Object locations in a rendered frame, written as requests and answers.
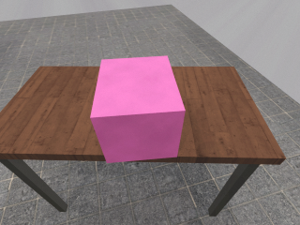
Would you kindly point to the table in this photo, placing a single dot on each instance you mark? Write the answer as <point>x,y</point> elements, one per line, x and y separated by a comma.
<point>49,119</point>

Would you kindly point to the carton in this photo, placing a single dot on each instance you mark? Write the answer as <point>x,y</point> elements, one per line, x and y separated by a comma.
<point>137,112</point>

